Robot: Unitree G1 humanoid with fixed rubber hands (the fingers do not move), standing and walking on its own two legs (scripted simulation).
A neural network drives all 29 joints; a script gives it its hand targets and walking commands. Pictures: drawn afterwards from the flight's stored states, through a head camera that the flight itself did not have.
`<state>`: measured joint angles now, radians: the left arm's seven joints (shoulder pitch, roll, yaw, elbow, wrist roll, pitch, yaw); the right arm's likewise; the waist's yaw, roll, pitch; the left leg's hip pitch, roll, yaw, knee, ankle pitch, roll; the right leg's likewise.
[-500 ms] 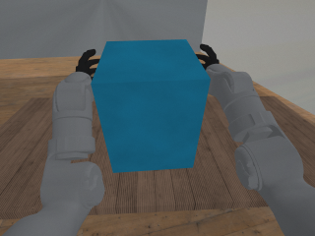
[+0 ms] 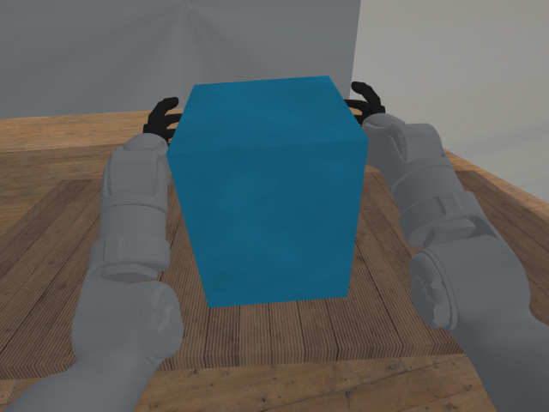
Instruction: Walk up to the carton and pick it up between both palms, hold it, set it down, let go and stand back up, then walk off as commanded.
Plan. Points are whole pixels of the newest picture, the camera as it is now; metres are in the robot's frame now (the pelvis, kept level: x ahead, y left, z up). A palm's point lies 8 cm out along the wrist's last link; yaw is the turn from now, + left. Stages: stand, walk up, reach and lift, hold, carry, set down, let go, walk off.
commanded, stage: hold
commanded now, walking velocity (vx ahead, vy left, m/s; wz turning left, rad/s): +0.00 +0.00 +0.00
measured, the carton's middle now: (269, 189) +0.36 +0.00 +0.24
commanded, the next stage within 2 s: none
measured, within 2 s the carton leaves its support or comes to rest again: neither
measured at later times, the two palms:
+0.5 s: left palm (147, 143) +0.38 +0.16 +0.31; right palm (357, 135) +0.38 -0.13 +0.32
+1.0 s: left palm (162, 146) +0.38 +0.15 +0.31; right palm (370, 128) +0.38 -0.15 +0.33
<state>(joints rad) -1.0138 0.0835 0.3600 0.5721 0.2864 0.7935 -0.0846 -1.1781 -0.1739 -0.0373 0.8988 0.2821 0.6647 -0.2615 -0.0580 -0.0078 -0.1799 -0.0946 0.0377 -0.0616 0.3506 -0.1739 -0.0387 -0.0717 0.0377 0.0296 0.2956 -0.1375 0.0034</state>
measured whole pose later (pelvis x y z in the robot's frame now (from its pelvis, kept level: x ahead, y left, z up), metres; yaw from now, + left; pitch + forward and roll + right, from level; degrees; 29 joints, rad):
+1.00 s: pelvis +0.01 +0.00 +0.00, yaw +0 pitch -4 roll -1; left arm -1.01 0.08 0.36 0.56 0.27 0.78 -0.06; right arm -1.18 -0.18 -0.05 0.89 0.27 0.64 -0.26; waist -0.06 0.00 -0.17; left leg -0.10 0.04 -0.07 0.35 -0.18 -0.04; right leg -0.07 0.04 0.03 0.29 -0.15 0.00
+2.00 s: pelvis +0.02 +0.00 +0.00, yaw +0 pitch -3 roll -1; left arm -1.02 0.09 0.36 0.59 0.26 0.78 -0.06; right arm -1.18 -0.18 -0.03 0.90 0.30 0.64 -0.27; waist -0.06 -0.01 -0.18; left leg -0.10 0.04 -0.07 0.35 -0.19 -0.04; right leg -0.07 0.04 0.03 0.29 -0.16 0.00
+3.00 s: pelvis +0.02 +0.00 +0.00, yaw +0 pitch -3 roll -1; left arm -1.01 0.09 0.36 0.50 0.27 0.84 -0.06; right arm -1.18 -0.18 -0.02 0.89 0.36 0.63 -0.29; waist -0.06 -0.03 -0.18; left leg -0.10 0.04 -0.07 0.35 -0.19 -0.04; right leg -0.07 0.04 0.03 0.29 -0.16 0.00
